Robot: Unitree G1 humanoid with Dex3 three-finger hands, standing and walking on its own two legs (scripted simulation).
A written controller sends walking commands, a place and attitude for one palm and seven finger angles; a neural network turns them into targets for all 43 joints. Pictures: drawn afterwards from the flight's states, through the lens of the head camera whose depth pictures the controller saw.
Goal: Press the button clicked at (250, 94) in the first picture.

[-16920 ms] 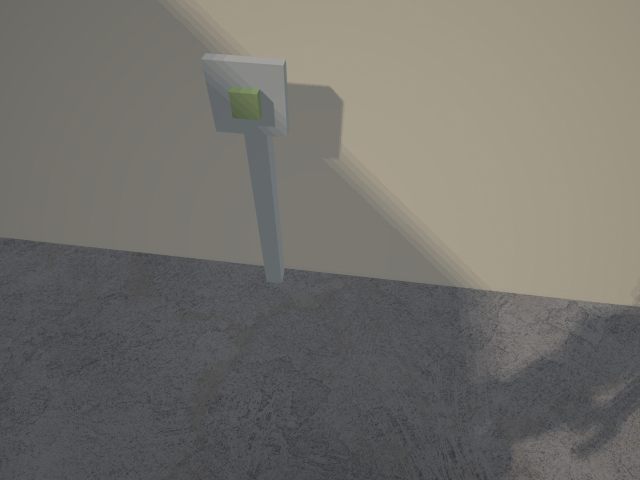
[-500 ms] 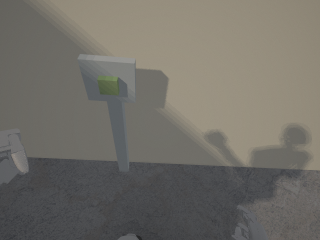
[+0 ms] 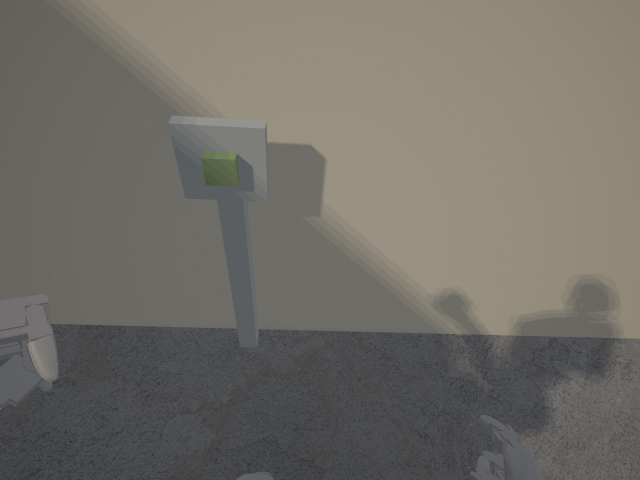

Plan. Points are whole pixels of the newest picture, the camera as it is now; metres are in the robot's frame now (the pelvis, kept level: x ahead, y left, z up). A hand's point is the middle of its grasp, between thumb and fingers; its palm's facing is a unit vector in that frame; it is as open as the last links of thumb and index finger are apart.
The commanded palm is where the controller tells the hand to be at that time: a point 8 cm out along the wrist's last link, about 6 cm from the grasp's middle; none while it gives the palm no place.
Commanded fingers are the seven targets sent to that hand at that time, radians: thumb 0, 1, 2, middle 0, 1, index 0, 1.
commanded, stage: stop stepping back and stand still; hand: left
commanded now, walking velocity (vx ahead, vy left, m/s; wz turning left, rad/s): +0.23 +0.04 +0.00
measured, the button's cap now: (221, 168) +0.67 +0.25 +0.01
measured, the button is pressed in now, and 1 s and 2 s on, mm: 0 0 0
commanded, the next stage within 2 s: let the arm hang, fingers relaxed in 1.36 s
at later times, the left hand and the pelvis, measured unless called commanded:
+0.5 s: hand out of the picture +0.10 +0.25 +0.17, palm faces +0.42 -0.78 -0.46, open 3.1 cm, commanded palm +0.05 +0.28 +0.18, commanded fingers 0.00 0.90 0.90 -1.30 -1.50 -1.30 -1.50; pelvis -0.07 -0.01 +0.01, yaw +1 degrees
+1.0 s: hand out of the picture +0.11 +0.26 +0.16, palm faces +0.39 -0.81 -0.45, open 3.1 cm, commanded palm +0.06 +0.30 +0.18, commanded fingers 0.00 0.90 0.90 -1.30 -1.50 -1.30 -1.50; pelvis -0.06 +0.02 +0.00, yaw +2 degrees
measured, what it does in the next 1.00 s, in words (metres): steps on the spot: left foot, then right foot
